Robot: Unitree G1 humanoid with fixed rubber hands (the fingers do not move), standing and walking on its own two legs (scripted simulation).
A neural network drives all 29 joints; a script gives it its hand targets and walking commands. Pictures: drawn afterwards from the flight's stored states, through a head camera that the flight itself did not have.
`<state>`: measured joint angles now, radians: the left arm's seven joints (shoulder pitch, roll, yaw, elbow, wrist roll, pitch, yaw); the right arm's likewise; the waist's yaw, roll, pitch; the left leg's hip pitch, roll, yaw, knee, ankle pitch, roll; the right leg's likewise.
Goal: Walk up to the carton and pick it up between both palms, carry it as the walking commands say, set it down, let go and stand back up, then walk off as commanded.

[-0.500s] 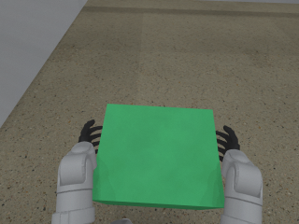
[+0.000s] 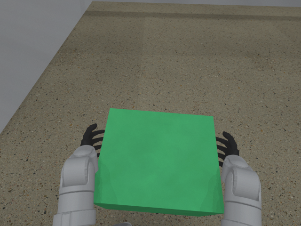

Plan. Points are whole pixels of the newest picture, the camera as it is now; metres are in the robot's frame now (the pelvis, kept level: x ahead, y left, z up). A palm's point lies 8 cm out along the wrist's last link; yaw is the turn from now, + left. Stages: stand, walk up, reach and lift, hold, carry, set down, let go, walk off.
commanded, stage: carry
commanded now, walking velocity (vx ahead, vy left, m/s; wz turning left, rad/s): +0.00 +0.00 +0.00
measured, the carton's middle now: (156, 165) +0.30 +0.00 -0.03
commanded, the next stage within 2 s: none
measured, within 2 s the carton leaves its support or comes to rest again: neither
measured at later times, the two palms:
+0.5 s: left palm (90, 151) +0.29 +0.18 +0.04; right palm (229, 162) +0.28 -0.19 +0.04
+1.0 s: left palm (91, 151) +0.29 +0.18 +0.04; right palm (229, 162) +0.28 -0.19 +0.04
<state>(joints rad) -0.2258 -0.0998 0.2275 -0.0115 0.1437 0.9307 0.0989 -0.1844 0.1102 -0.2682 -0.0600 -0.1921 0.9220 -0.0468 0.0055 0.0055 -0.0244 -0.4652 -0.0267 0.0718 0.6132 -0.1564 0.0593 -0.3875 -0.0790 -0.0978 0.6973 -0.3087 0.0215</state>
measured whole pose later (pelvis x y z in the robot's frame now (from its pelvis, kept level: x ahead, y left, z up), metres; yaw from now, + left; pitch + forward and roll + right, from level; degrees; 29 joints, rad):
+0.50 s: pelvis +0.00 +0.00 +0.00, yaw +0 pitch +0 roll +0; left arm -0.23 -0.09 0.22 0.08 0.16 0.83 0.08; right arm -0.16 0.11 -0.27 0.01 -0.22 0.82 -0.03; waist 0.01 0.01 -0.03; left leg -0.47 -0.03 0.07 0.61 -0.16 0.06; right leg -0.39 -0.08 -0.10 0.70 -0.31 0.02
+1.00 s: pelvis +0.00 +0.00 +0.00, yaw +0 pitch +0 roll +0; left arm -0.23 -0.09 0.22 0.10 0.16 0.79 0.08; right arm -0.15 0.11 -0.27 0.02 -0.21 0.79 -0.04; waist 0.01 0.01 -0.03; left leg -0.47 -0.03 0.07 0.61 -0.16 0.06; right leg -0.39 -0.08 -0.10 0.70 -0.31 0.02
